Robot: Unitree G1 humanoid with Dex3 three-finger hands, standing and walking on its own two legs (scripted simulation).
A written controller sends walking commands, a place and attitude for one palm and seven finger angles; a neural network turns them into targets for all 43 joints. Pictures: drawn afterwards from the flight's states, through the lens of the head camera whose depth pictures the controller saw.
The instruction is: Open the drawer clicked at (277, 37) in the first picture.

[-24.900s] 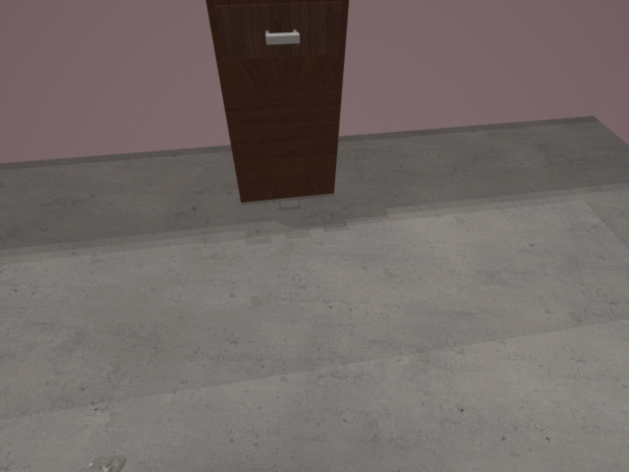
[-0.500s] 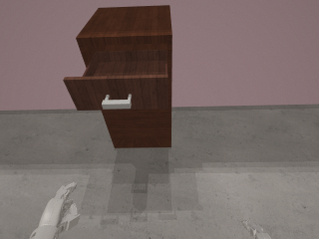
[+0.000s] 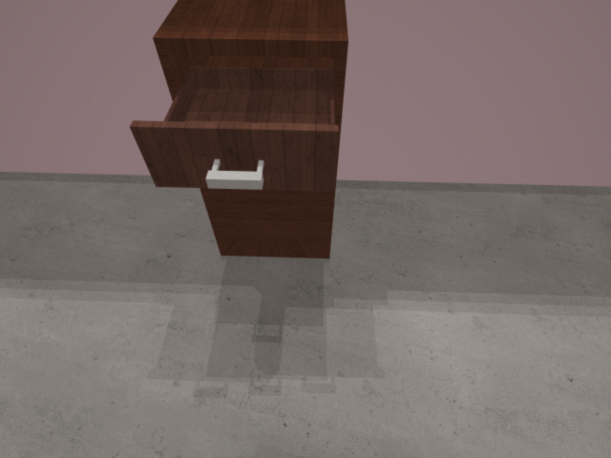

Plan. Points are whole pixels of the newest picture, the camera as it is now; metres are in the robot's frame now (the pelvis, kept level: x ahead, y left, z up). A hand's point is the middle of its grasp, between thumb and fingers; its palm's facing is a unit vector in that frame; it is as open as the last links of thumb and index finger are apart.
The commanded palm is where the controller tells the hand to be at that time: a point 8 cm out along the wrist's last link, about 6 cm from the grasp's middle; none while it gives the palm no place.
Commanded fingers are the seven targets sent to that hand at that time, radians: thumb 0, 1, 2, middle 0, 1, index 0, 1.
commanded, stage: let the arm hang, fingers relaxed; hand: left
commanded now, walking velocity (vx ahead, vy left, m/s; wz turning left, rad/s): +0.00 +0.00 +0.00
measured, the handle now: (236, 172) +0.62 +0.18 -0.03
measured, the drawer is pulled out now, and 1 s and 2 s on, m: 0.28 0.28 0.28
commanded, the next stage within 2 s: look to check the result in 0.44 s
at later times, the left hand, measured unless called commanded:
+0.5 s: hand out of the picture +0.07 +0.21 -0.16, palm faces -0.03 -0.96 -0.29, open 7.3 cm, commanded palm none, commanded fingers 0.00 0.90 0.90 -0.20 -0.30 -0.20 -0.30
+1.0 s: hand out of the picture +0.10 +0.22 -0.15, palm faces -0.04 -0.94 -0.35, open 7.3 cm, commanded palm none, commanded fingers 0.00 0.90 0.90 -0.20 -0.30 -0.20 -0.30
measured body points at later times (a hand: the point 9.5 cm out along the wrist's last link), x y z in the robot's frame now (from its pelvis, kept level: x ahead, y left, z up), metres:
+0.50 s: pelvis +0.00 -0.01 +0.00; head +0.02 -0.02 +0.45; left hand +0.07 +0.26 -0.14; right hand +0.04 -0.27 -0.15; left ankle +0.04 +0.11 -0.74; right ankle +0.01 -0.12 -0.74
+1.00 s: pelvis +0.02 -0.02 +0.01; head +0.04 -0.03 +0.45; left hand +0.10 +0.27 -0.13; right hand +0.09 -0.32 -0.14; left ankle +0.04 +0.11 -0.74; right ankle +0.01 -0.12 -0.74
